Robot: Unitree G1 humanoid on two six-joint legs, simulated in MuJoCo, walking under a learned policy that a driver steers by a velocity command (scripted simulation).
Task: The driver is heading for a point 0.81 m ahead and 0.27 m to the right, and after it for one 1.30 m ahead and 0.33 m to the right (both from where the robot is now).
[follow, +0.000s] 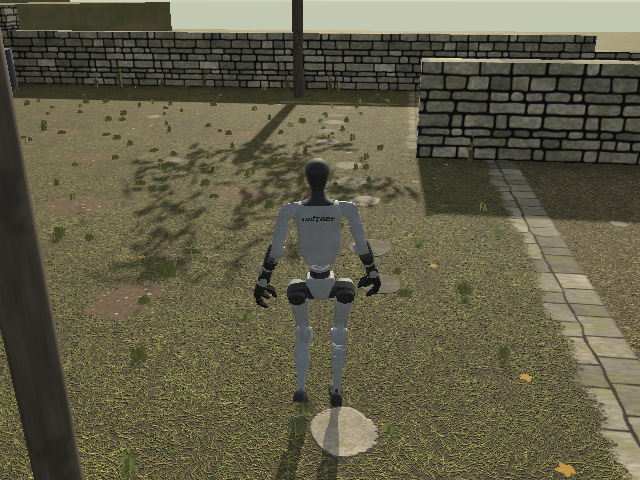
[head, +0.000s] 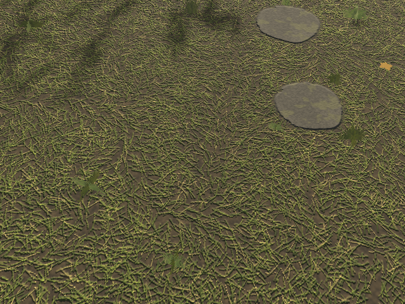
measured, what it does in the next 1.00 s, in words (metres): walks ahead, turning right: left foot, then right foot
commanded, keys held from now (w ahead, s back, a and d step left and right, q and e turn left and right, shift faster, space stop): w+e+shift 0.72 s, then e+shift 0.06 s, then q+shift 0.22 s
